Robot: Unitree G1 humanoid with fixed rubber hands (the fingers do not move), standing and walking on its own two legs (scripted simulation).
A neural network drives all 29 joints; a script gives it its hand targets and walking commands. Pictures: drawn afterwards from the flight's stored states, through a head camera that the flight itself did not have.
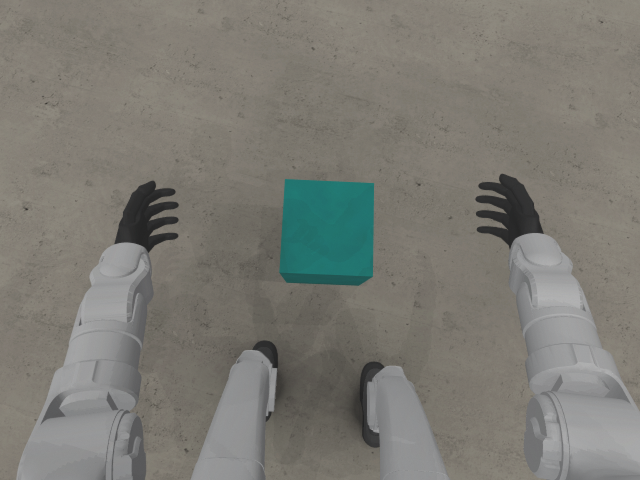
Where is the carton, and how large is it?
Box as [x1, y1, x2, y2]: [279, 179, 373, 285]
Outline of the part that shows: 285,179 279,271 287,282 358,285 372,276 373,183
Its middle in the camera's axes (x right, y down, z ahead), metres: +0.01 +0.00 +0.97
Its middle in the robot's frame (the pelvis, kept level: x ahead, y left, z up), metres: +0.48 +0.01 -0.57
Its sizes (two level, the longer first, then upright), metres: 0.210 0.200 0.250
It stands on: the floor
